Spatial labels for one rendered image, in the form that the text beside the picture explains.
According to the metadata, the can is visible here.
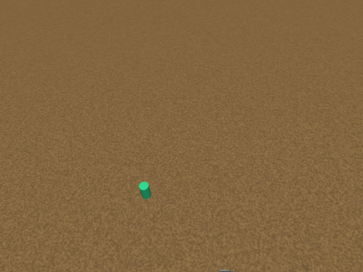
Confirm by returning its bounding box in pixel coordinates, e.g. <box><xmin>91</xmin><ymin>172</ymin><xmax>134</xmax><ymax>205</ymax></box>
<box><xmin>139</xmin><ymin>181</ymin><xmax>151</xmax><ymax>199</ymax></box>

